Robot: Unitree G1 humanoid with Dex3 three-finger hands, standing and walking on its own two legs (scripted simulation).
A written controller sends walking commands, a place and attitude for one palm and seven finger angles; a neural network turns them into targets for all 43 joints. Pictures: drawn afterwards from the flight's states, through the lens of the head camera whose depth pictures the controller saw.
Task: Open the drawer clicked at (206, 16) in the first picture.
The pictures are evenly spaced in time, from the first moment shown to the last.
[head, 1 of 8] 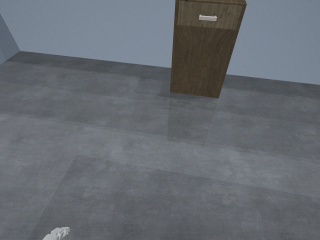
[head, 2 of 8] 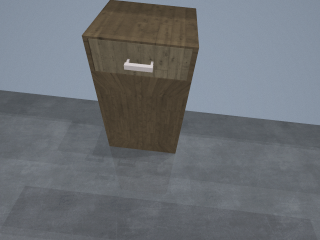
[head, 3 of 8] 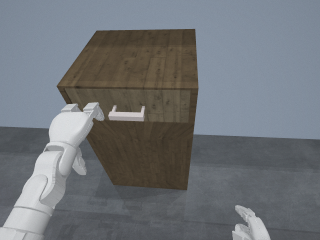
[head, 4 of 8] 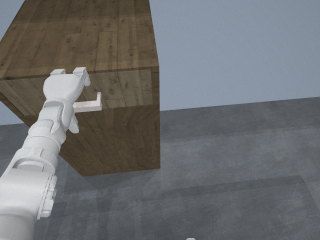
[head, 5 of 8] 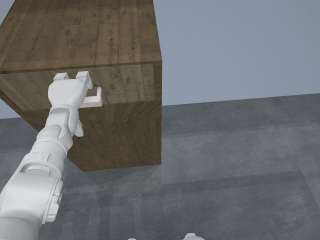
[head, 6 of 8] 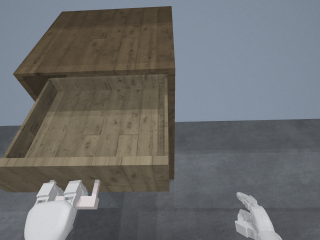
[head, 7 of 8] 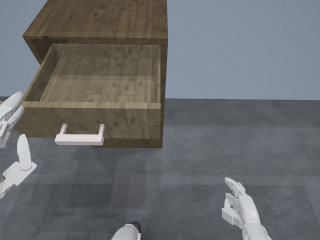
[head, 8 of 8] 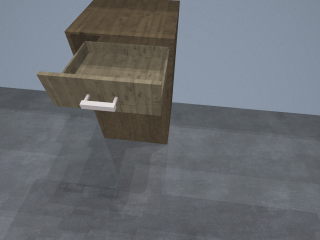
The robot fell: no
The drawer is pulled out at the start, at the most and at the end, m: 0.00 0.30 0.30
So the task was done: yes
